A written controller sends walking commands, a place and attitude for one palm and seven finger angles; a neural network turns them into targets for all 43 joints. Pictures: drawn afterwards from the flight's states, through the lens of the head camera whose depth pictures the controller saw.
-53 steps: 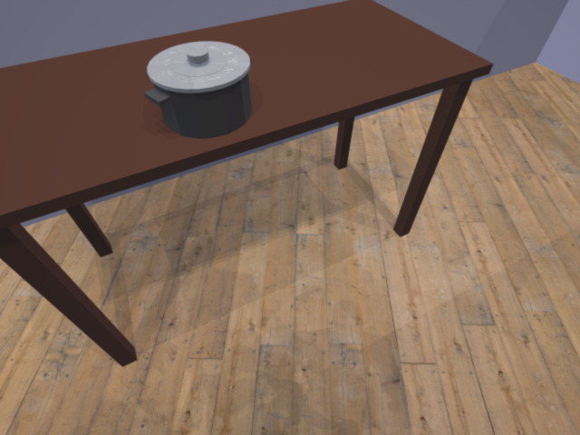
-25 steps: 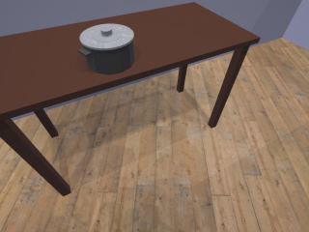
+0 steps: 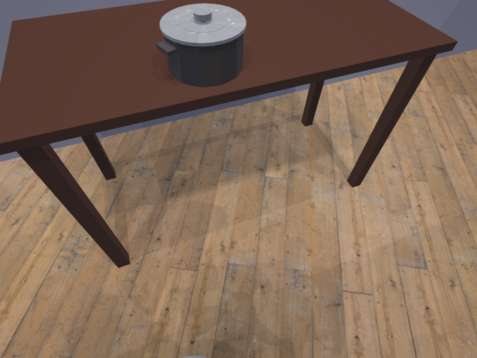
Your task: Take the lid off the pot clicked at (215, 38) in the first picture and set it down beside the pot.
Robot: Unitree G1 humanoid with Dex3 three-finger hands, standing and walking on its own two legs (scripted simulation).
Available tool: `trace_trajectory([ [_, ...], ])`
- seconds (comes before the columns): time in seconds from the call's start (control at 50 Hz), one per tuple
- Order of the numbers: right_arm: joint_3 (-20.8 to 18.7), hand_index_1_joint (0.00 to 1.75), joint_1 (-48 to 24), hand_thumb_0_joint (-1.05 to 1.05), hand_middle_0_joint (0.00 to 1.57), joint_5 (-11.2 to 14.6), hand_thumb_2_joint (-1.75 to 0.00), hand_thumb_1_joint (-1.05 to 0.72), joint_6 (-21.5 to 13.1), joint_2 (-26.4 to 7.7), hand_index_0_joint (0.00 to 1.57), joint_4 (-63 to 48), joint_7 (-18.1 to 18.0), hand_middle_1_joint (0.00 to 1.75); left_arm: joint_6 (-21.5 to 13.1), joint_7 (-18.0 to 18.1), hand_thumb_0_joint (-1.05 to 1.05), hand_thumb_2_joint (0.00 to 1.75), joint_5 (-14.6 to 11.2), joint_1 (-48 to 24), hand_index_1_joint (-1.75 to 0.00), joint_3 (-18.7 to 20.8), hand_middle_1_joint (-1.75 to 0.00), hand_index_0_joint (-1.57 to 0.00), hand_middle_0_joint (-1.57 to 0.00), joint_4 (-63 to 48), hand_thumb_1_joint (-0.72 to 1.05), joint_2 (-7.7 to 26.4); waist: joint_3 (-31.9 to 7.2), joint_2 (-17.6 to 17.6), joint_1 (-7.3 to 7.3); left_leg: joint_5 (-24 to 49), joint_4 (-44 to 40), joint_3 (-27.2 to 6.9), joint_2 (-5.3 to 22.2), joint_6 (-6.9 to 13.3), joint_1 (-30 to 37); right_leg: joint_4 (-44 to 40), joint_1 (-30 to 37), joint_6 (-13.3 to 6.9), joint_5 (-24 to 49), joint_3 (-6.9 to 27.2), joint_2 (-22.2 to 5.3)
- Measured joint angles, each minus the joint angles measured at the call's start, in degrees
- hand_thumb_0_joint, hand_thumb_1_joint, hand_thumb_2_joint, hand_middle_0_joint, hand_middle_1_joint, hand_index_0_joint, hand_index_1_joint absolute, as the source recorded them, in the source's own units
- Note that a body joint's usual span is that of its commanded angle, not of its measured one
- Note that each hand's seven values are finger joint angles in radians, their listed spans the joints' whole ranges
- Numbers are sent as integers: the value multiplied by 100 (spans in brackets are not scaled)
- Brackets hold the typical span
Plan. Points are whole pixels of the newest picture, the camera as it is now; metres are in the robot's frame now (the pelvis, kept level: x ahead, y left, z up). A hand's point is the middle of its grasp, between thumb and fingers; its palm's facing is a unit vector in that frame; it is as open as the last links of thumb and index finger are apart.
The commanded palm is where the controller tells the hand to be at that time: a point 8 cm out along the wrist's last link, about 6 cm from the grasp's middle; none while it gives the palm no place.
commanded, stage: turn to face it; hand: left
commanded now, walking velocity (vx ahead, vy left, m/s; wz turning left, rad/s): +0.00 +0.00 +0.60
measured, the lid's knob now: (202, 14) +0.82 +0.13 +0.16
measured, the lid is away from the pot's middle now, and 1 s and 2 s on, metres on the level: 0.00 0.00 0.00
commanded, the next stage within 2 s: take the last steps up to it in 0.62 s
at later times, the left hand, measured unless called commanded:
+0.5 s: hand out of the picture +0.06 +0.22 -0.14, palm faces +0.23 -0.93 -0.29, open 7.4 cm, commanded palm none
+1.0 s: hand out of the picture -0.09 +0.12 -0.17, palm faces +0.42 -0.89 -0.18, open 7.4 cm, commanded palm none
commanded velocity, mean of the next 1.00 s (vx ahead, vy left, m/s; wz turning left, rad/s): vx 0.09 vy -0.05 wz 0.23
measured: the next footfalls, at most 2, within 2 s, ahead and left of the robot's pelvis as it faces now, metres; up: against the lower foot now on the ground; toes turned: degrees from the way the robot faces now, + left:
right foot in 0.56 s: +0.06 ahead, -0.13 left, +0.00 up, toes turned +16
left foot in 0.98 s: -0.01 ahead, +0.09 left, +0.00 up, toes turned +24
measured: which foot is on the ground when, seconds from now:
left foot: down 0.00-0.56, up 0.58-0.96, down 0.98-1.00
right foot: down 0.00-0.08, up 0.10-0.54, down 0.56-0.98, up 1.00-1.00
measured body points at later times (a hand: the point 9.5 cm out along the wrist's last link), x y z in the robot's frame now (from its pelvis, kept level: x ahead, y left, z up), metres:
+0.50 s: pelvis +0.00 -0.01 +0.01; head +0.04 -0.01 +0.46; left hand +0.04 +0.27 -0.12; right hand +0.10 -0.25 -0.14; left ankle +0.01 +0.10 -0.73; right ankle +0.01 -0.15 -0.70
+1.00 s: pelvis +0.03 -0.03 +0.00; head +0.04 -0.01 +0.45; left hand -0.11 +0.16 -0.15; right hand +0.19 -0.22 -0.14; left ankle -0.05 +0.07 -0.73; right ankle +0.02 -0.14 -0.73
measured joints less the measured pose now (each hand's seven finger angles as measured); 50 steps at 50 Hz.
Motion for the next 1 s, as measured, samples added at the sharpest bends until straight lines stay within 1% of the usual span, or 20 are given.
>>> trace_trajectory([
  [0.04, -53, 30, -6, 0, 20, 5, -90, -91, 15, -26, 20, -90, 22, 30, 8, 12, 0, 90, 25, -17, -30, 29, -30, -20, -20, -89, 90, 54, 49, -82, -19, -302, 131, 228, 43, -31, -20, 185, -4, 46, -120, -131, -129],
  [0.08, -78, 30, 4, 0, 20, -2, -90, -91, -33, -35, 20, -197, 48, 30, 46, 6, 0, 90, 11, -32, -30, 63, -30, -20, -20, -169, 90, 137, 79, -262, -11, 380, -91, 378, -34, 80, 48, 513, -86, 114, -281, -182, -338],
  [0.1, -88, 30, 13, 0, 20, -22, -90, -91, -76, -41, 20, -267, 53, 30, 89, 2, 0, 90, -8, -51, -30, 87, -30, -20, -20, -195, 90, 163, 73, -320, 5, 412, -58, 386, -98, 188, 18, 880, -236, 160, -598, -101, -363],
  [0.12, -94, 30, 16, 0, 20, -39, -90, -91, -118, -50, 20, -329, 52, 30, 141, 7, 0, 90, -10, -79, -30, 102, -30, -20, -20, -211, 90, 179, 61, -327, 10, 342, -68, 366, -125, 289, 8, 1370, -439, 171, -918, 46, -292],
  [0.16, -95, 30, 35, 0, 20, -51, -90, -91, -151, -55, 20, -426, 32, 30, 220, 1, 0, 90, 3, -158, -30, 128, -30, -20, -20, -226, 90, 203, 13, -305, -10, 341, -276, 279, -164, 380, 34, 2241, -835, 152, -1027, 276, -144],
  [0.24, -54, 30, 69, 0, 20, -50, -90, -91, -147, -48, 20, -525, -3, 30, 174, -69, 0, 90, 10, -311, -30, 156, -30, -20, -20, -343, 90, 247, -62, -233, -35, 776, -941, 14, -221, 365, 155, 2878, -1288, 227, -432, 469, -42],
  [0.38, -55, 30, 28, 0, 20, -46, -90, -90, -112, -50, 20, -675, 7, 30, 149, -88, 0, 90, -4, -408, -30, 138, -30, -20, -20, -510, 90, 279, -136, -133, -80, 1121, -1427, -365, -305, 299, 207, 2115, -1171, 350, -344, 642, -9],
  [0.48, -85, 30, -8, 0, 20, -70, -90, -90, -70, -107, 20, -754, 9, 30, 137, -66, 0, 90, -39, -445, -30, 87, -30, -20, -20, -584, 90, 211, -129, 24, -134, 1132, -1346, -636, -361, 166, 109, 1205, -793, 293, -549, 655, 149],
  [0.52, -104, 30, -15, 0, 21, -64, -90, -90, -35, -151, 20, -758, 14, 30, 87, -60, 0, 90, -57, -407, -30, 58, -30, -20, -20, -632, 90, 164, -142, 102, -114, 1070, -1191, -734, -385, 79, 25, 556, -497, 254, -298, 626, 224],
  [0.54, -114, 30, -6, 0, 21, -47, -90, -90, -17, -167, 20, -758, 18, 30, 45, -58, 0, 90, -56, -354, -30, 43, -30, -20, -20, -670, 90, 158, -170, 107, -85, 1000, -1045, -763, -421, 27, -48, 65, -281, 237, -23, 605, 227],
  [0.56, -128, 30, -11, 0, 20, -20, -90, -90, 1, -184, 20, -750, 23, 30, -10, -46, 0, 90, -34, -293, -30, 34, -30, -20, -20, -699, 90, 151, -191, 117, -46, 818, -787, -741, -428, 7, -169, -243, -150, 2, 131, 589, 235],
  [0.58, -156, 30, -54, 0, 20, -12, -90, -90, 29, -223, 20, -718, 19, 30, -40, -35, 0, 90, -14, -256, -30, 19, -30, -20, -20, -692, 90, 101, -162, 201, -23, 323, -336, -714, -392, -26, -324, -196, -147, -154, 143, 527, 278],
  [0.6, -187, 30, -81, 0, 20, -23, -90, -90, 56, -257, 20, -699, 17, 30, -49, -34, 0, 90, -6, -206, -30, -11, -30, -20, -20, -691, 90, 56, -138, 257, -17, -125, 251, -652, -385, -46, -511, -150, -125, -221, 115, 460, 279],
  [0.64, -224, 30, -118, 0, 20, -49, -90, -91, 90, -319, 20, -659, 39, 30, -76, -25, 0, 90, -9, -67, -30, -43, -30, -20, -20, -675, 90, -36, -109, 320, 0, -404, 1369, -493, -340, -87, -833, -250, 10, -249, 117, 345, 246],
  [0.68, -240, 30, -153, 0, 20, -51, -90, -91, 100, -345, 20, -624, 70, 30, -92, -18, 0, 90, -18, 78, -30, -54, -30, -20, -20, -637, 90, -95, -78, 308, 20, -340, 2118, -315, -224, -147, -993, -415, 156, -256, 179, 282, 204],
  [0.74, -224, 30, -190, 0, 20, -33, -90, -91, 104, -327, 20, -568, 86, 30, -128, -18, 0, 90, -8, 259, -30, -70, -30, -20, -20, -566, 90, -136, -33, 202, 47, -275, 2438, -131, -45, -247, -951, -578, 319, -285, 235, 190, 116],
  [0.82, -178, 30, -252, 0, 20, -40, -90, -91, 107, -264, 20, -440, 88, 30, -215, -52, 0, 90, 31, 526, -30, -104, -30, -20, -20, -427, 90, -176, -58, 81, 163, -287, 1797, 28, 159, -238, -563, -745, 469, -294, 261, 89, 60],
  [0.92, -89, 30, -313, 0, 20, -59, -90, -91, -46, -54, 19, -310, 112, 30, -237, -131, 0, 90, 65, 960, -30, -100, -30, -20, -20, -84, 90, -147, -250, -102, 351, -357, 335, 324, 266, -40, 151, -849, 561, -272, 214, 39, 113],
  [0.98, -2, 30, -293, 0, 20, -56, -90, -91, -270, 71, 20, -316, 81, 30, -193, -174, 0, 90, 21, 1238, -30, -63, -30, -20, -20, 151, 90, -115, -375, -160, 384, 42, -971, 474, 286, 75, 808, -505, 445, -213, -29, 33, 236],
  [1.0, 3, 30, -298, 0, 20, -73, -90, -91, -357, 148, 20, -297, 52, 30, -161, -197, 0, 90, 10, 1281, -30, -45, -30, -20, -20, 249, 90, -81, -382, -260, 352, 77, -1022, 493, 261, 69, 847, -119, 293, -222, -236, 79, 209],
])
